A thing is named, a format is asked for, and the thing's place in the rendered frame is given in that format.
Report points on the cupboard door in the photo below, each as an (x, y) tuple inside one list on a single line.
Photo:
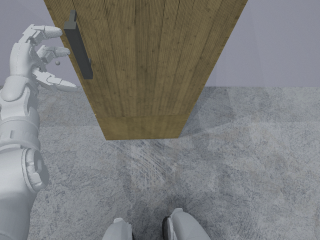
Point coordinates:
[(148, 57)]

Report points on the handle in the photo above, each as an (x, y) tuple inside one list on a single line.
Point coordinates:
[(73, 35)]

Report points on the robot left shin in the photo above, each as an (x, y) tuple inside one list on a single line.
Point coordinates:
[(118, 220)]

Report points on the right robot thigh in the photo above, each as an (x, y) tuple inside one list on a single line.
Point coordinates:
[(182, 226)]

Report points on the robot left hand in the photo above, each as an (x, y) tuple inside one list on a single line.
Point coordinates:
[(24, 59)]

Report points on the robot left forearm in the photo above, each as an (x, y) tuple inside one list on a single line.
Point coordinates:
[(19, 119)]

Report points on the left robot upper arm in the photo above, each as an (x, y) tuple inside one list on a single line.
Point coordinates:
[(23, 174)]

